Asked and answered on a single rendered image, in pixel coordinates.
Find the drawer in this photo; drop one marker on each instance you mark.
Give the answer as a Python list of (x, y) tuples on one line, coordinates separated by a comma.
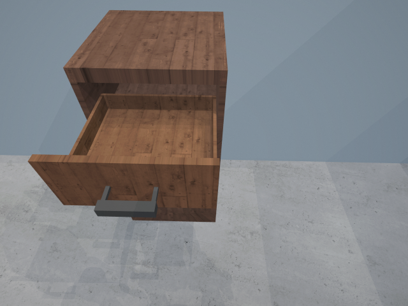
[(135, 142)]

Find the cabinet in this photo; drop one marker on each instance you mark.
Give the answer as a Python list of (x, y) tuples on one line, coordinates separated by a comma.
[(155, 52)]

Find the handle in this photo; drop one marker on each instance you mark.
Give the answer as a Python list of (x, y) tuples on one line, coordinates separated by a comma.
[(120, 208)]

